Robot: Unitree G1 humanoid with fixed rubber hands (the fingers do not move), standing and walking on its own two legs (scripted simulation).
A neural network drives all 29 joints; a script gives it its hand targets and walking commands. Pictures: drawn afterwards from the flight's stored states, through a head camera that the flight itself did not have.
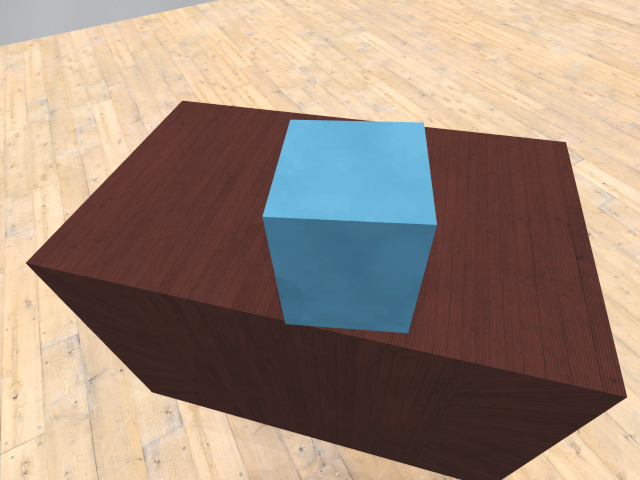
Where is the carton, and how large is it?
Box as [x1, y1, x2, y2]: [262, 120, 436, 332]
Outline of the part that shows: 290,120 262,216 285,323 407,332 436,226 423,122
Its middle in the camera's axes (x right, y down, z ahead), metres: +0.05 -0.02 +0.61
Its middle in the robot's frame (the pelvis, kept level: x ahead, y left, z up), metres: +0.48 -0.02 +0.03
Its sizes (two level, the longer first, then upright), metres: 0.210 0.200 0.250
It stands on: a pedestal, 0.67 m high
